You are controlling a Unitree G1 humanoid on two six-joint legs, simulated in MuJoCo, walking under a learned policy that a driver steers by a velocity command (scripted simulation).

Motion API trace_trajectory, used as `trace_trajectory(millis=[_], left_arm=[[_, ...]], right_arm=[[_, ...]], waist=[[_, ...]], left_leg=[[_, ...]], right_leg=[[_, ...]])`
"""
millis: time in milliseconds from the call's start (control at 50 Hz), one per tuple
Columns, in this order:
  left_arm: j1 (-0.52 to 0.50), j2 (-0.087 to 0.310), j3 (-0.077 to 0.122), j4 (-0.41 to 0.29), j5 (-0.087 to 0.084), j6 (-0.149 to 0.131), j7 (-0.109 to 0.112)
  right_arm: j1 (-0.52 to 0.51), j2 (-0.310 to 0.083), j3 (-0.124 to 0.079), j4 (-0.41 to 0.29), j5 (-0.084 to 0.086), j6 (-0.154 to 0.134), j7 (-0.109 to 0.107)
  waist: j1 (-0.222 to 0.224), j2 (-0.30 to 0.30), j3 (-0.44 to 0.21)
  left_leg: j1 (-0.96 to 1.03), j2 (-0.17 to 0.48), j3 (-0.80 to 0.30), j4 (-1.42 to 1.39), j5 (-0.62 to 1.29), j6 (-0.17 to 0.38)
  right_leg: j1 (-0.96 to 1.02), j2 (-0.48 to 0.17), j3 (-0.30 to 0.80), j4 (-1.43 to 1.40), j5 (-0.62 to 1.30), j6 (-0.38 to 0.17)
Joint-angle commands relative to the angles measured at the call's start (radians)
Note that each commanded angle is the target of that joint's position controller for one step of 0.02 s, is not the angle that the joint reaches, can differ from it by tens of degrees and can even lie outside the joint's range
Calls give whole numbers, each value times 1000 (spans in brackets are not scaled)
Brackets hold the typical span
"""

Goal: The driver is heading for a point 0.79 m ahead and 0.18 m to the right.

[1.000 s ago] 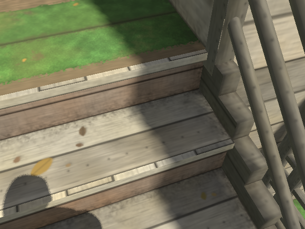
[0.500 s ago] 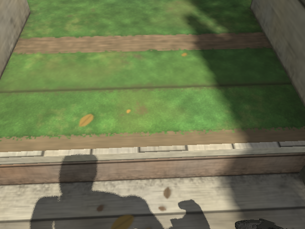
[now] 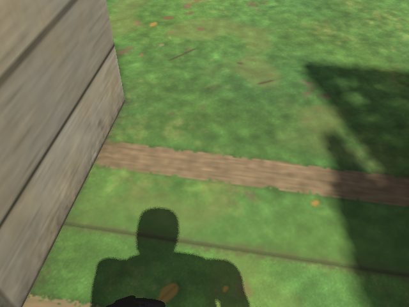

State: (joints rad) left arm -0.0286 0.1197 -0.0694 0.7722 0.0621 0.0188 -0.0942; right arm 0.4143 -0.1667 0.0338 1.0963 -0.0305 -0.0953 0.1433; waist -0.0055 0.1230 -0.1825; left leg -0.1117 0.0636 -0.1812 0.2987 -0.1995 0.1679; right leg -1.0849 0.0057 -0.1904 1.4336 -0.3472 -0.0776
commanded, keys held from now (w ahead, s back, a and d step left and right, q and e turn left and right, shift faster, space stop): w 0.48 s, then no key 0.12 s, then e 0.40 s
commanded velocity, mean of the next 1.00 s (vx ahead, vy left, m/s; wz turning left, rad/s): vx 0.35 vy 0.00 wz -0.07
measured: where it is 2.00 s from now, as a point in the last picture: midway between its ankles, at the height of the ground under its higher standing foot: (241, 221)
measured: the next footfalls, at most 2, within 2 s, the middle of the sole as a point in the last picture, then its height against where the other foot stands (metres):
left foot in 0.50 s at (180, 284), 0.19 m higher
right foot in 1.02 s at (283, 259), level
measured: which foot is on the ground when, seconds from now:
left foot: down 0.00-0.02, up 0.04-0.48, down 0.50-1.00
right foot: down 0.00-0.56, up 0.58-1.00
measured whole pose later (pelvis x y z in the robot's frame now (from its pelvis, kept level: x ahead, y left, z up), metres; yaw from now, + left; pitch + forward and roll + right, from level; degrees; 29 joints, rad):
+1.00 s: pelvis +0.45 -0.03 +0.34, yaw -8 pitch +4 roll +3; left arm 0.07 0.19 0.07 0.83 0.02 -0.11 -0.05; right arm 0.04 -0.24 -0.08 0.87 -0.04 -0.14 0.00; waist 0.00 0.00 -0.07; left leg -0.25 0.05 0.28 0.49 -0.30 0.01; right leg -0.59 -0.09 -0.01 0.79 -0.21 0.01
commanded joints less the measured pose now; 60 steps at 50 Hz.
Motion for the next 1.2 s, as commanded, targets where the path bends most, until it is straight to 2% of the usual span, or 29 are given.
trace_trajectory(millis=[20,40,60,80,140,200,240,320,380,440,480,520,540,560,580,600,620,680,740,820,920,1020,1040,1060,1080,1100,1160,1180,1200], left_arm=[[221,218,78,13,3,1,5],[430,243,88,87,-1,5,10],[587,204,81,171,29,22,20],[636,166,72,205,14,-10,35],[444,-26,32,323,-1,-57,27],[294,-111,8,347,29,-80,12],[210,-48,24,288,55,-99,6],[634,8,15,423,111,-93,2],[798,-24,5,477,55,-112,-33],[692,81,20,389,-31,-159,-40],[740,196,69,416,-25,-156,-50],[701,216,114,369,-13,-155,-35],[725,174,115,345,-8,-165,-26],[671,130,115,313,13,-152,-21],[587,39,115,303,21,-135,-28],[602,125,150,318,-37,-127,-28],[576,111,158,288,-41,-132,-11],[459,12,96,236,-37,-120,38],[384,44,116,224,-24,-96,53],[259,92,143,132,-12,-123,31],[133,114,145,42,-35,-127,36],[125,170,173,5,-47,-167,59],[122,237,193,6,-38,-182,71],[202,380,222,-27,-82,-114,93],[278,326,211,-42,-78,-77,97],[303,306,198,-61,-67,-69,96],[169,268,185,-146,-99,-40,114],[150,237,190,-112,-63,-95,93],[155,232,186,-107,-54,-107,89]], right_arm=[[127,-245,-96,14,-57,-10,23],[184,-148,-80,32,-91,-1,37],[44,-57,-71,14,-63,32,64],[-82,-94,-95,3,-4,26,39],[-333,-57,-72,-130,-5,12,-44],[-296,40,-21,-197,5,43,-63],[-399,18,-19,-253,16,42,-58],[-667,7,21,-380,15,44,-74],[-927,19,21,-493,-8,109,-83],[-903,13,10,-495,-13,124,-46],[-826,43,29,-472,-10,112,-38],[-531,28,29,-375,-4,95,-47],[-425,-22,19,-324,23,97,-61],[-256,-93,-15,-279,-1,106,-81],[-82,-149,-32,-212,-23,92,-79],[-71,-216,-71,-224,-46,53,-84],[-197,-211,-70,-214,-32,17,-83],[-357,15,-34,-126,-12,-22,-85],[-489,44,-27,-197,-6,-41,-92],[-482,-154,-96,-275,-31,-67,-150],[-407,-228,-141,-271,-8,-55,-138],[-375,-167,-137,-268,27,-35,-162],[-307,-110,-131,-271,38,-22,-165],[-281,-181,-140,-293,50,7,-194],[-379,-187,-136,-327,51,25,-198],[-424,-173,-137,-350,56,34,-189],[-487,-113,-115,-410,21,37,-184],[-289,-137,-117,-372,-31,-21,-172],[-276,-166,-128,-360,-40,-28,-169]], waist=[[82,-25,-171],[102,-187,-328],[203,-451,-164],[227,-376,26],[71,-26,76],[-84,-71,130],[-101,-101,151],[47,-77,125],[115,-257,167],[21,-314,86],[-13,-349,57],[-71,-297,-155],[-54,-198,-269],[-135,-93,-287],[-174,195,-274],[-157,125,-260],[-88,65,-139],[47,-224,-58],[163,-156,-50],[123,-70,-6],[34,-54,76],[28,-113,65],[-9,-249,13],[-23,-448,83],[49,-460,15],[63,-290,-53],[23,-163,-27],[-30,-313,-98],[-24,-254,-29]], left_leg=[[55,97,40,421,1807,149],[-238,33,-17,647,1411,109],[-708,-205,-52,1132,315,33],[-981,-193,-151,1579,300,69],[-1235,-188,-173,1897,266,188],[-1320,-112,-55,1910,157,204],[-1151,-60,110,1795,112,166],[-1448,-13,150,1635,192,162],[-1288,56,297,1380,26,120],[-890,-50,442,1188,-150,63],[-910,-88,390,961,-302,41],[-542,-62,243,985,171,90],[-250,-29,71,915,152,120],[-57,19,-90,706,71,129],[26,188,-433,398,213,254],[-125,226,-573,263,257,249],[-217,222,-473,260,195,196],[-284,245,-191,279,481,85],[-358,158,126,225,571,-2],[-355,140,325,44,578,43],[-138,224,298,30,427,57],[-22,225,297,166,152,-31],[-19,114,379,313,-6,-122],[-388,-6,449,618,-172,-224],[-581,-75,330,886,-459,-254],[-630,-53,211,1032,-446,-234],[-669,-13,117,1026,-276,-209],[-608,14,63,1032,-169,-214],[-601,-12,91,1034,-144,-234]], right_leg=[[563,67,87,-392,179,-88],[937,-45,455,-620,141,-230],[1037,-222,988,-1026,-104,-393],[938,-231,1122,-1070,-510,-292],[841,-239,763,-960,-95,-216],[720,-147,377,-1044,50,-100],[491,-99,214,-1164,47,-108],[854,-165,296,-1203,146,-102],[818,-228,331,-1376,326,-131],[798,-231,190,-1353,1093,-164],[1164,-277,163,-1250,1538,-155],[1163,-262,139,-1023,1842,-40],[900,-225,227,-896,1758,-8],[728,-153,266,-719,1454,-32],[463,41,289,-172,288,37],[445,72,480,344,270,33],[312,64,520,525,271,31],[162,-12,440,425,243,0],[274,-115,351,166,98,92],[394,-115,208,9,99,134],[468,-128,198,-532,113,109],[669,-40,166,-893,317,12],[781,-100,283,-969,758,-67],[974,-265,563,-910,1018,-158],[1083,-337,710,-978,982,-273],[1113,-312,689,-970,902,-250],[988,-238,611,-1015,544,-165],[893,-207,592,-1108,166,-151],[849,-189,628,-1159,-4,-148]])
